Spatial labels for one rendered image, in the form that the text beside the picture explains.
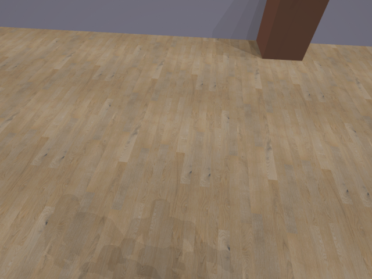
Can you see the cabinet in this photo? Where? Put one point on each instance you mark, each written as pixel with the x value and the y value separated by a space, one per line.
pixel 287 28

